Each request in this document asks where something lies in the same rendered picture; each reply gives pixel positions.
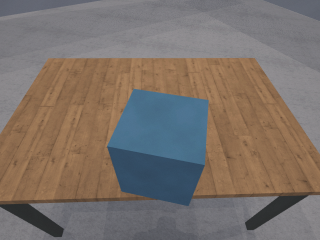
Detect carton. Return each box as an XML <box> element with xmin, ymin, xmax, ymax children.
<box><xmin>107</xmin><ymin>89</ymin><xmax>209</xmax><ymax>206</ymax></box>

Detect table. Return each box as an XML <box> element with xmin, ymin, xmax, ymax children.
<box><xmin>0</xmin><ymin>58</ymin><xmax>320</xmax><ymax>237</ymax></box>

